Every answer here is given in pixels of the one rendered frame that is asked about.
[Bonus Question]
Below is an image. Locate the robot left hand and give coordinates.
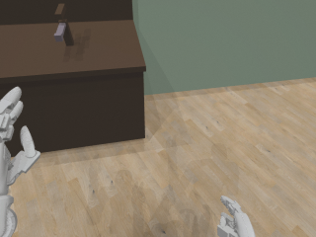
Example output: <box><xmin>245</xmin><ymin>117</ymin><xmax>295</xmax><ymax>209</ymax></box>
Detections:
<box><xmin>0</xmin><ymin>86</ymin><xmax>40</xmax><ymax>196</ymax></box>

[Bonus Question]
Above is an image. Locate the counter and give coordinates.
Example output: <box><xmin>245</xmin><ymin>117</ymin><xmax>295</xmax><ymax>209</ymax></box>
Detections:
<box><xmin>0</xmin><ymin>0</ymin><xmax>146</xmax><ymax>157</ymax></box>

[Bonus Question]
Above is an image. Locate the left robot forearm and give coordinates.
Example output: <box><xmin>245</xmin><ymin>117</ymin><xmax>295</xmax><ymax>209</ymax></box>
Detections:
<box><xmin>0</xmin><ymin>195</ymin><xmax>18</xmax><ymax>237</ymax></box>

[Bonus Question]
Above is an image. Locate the tap lever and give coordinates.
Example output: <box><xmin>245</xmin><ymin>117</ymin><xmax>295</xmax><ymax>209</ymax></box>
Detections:
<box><xmin>54</xmin><ymin>23</ymin><xmax>66</xmax><ymax>42</ymax></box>

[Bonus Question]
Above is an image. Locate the robot right hand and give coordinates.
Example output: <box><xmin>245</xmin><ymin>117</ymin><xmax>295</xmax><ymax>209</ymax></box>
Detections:
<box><xmin>217</xmin><ymin>196</ymin><xmax>256</xmax><ymax>237</ymax></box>

